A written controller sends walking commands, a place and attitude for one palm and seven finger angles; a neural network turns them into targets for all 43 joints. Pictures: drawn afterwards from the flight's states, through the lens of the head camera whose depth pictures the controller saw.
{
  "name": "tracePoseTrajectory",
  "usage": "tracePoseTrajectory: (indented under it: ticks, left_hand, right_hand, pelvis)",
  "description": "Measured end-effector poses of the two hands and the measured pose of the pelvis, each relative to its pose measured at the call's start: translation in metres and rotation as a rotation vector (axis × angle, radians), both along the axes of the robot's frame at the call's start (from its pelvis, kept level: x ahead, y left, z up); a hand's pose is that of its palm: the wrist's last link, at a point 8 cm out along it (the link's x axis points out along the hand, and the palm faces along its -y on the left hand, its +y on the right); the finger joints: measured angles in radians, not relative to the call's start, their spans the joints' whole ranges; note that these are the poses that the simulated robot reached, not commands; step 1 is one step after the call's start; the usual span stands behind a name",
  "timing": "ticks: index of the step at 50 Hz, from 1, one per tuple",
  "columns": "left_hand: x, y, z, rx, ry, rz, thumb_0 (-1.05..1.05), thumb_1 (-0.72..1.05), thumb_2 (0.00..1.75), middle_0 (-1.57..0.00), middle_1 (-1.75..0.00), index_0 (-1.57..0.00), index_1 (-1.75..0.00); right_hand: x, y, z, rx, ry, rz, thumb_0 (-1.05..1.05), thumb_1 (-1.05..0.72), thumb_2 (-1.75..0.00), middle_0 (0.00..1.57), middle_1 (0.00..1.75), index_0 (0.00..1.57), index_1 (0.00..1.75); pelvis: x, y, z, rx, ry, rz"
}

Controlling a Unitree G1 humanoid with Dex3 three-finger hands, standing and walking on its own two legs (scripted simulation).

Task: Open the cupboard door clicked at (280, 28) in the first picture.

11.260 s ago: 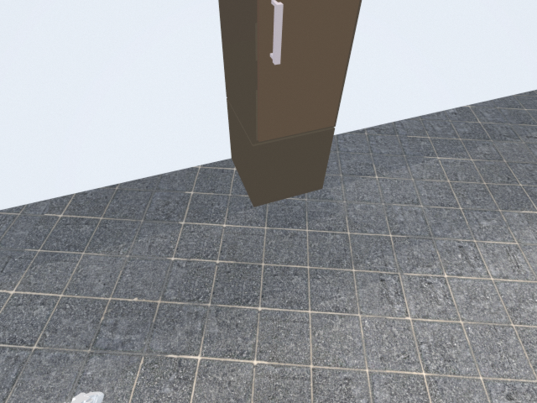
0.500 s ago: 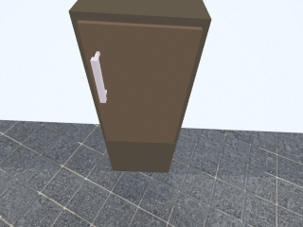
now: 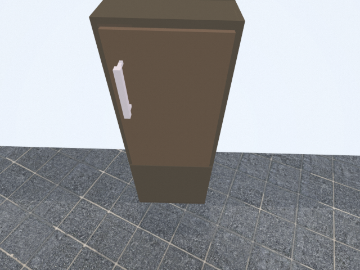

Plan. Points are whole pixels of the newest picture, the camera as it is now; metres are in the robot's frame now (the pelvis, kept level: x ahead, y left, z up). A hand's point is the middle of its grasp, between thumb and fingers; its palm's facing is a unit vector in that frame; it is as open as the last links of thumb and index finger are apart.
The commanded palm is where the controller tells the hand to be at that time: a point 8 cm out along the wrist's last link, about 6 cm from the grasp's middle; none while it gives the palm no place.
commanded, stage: come to a stop and stand still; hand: left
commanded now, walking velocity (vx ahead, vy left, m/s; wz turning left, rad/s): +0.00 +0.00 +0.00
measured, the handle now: (124, 90) +0.57 +0.20 +0.08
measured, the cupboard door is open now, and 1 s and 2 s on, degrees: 0 0 0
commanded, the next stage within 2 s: look again from close up in 0.80 s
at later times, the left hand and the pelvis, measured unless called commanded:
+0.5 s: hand out of the picture +0.01 +0.13 -0.17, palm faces +0.02 -0.98 -0.19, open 7.3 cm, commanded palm none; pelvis +0.02 -0.04 +0.01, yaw +1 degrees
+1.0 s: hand out of the picture +0.05 +0.13 -0.17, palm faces +0.05 -0.97 -0.22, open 7.3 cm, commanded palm none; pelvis +0.04 -0.05 +0.00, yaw +1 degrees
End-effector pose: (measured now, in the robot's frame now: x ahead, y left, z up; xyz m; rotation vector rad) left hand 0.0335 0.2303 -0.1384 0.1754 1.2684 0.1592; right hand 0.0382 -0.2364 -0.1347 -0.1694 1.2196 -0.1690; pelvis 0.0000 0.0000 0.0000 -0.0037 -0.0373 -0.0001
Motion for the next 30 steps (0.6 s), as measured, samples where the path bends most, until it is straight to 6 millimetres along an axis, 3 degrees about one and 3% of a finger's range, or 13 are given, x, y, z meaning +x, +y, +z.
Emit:
tracePoseTrajectory:
  ticks: [6,16,23,30]
  left_hand:
    - [-0.019,-0.011,0.006,-0.006,0.039,0.001,0.01,0.91,0.90,-0.20,-0.30,-0.20,-0.30]
    - [-0.044,-0.032,0.007,-0.014,0.152,0.027,0.01,0.91,0.90,-0.20,-0.30,-0.20,-0.30]
    - [-0.034,-0.048,0.004,-0.026,0.168,0.034,0.01,0.91,0.90,-0.20,-0.30,-0.20,-0.30]
    - [-0.016,-0.054,0.001,-0.018,0.150,0.032,0.02,0.93,0.90,-0.20,-0.30,-0.21,-0.30]
  right_hand:
    - [-0.007,0.001,-0.002,0.035,0.023,0.019,0.01,-0.93,-0.90,0.20,0.30,0.20,0.30]
    - [-0.041,-0.003,-0.010,0.078,0.176,0.005,0.01,-0.92,-0.90,0.20,0.30,0.20,0.30]
    - [-0.054,-0.004,-0.012,0.094,0.256,-0.016,0.01,-0.92,-0.90,0.20,0.30,0.20,0.30]
    - [-0.047,-0.007,-0.012,0.096,0.267,-0.028,0.01,-0.91,-0.90,0.20,0.30,0.20,0.30]
  pelvis:
    - [-0.002,-0.007,0.005,0.010,0.008,0.000]
    - [0.007,-0.023,0.007,0.015,0.028,0.005]
    - [0.018,-0.034,0.006,0.014,0.032,0.010]
    - [0.028,-0.042,0.005,0.013,0.034,0.013]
